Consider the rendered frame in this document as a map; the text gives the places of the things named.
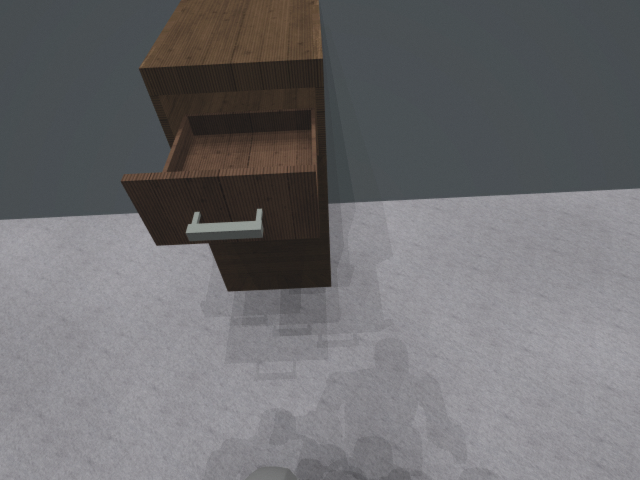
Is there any drawer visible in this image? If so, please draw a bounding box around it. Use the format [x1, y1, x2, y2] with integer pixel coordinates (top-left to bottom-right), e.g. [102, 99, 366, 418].
[121, 108, 320, 246]

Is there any handle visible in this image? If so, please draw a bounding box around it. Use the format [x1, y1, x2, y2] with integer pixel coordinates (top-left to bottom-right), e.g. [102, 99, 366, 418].
[186, 209, 263, 241]

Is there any cabinet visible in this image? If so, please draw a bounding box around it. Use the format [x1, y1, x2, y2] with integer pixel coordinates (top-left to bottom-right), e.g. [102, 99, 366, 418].
[139, 0, 331, 292]

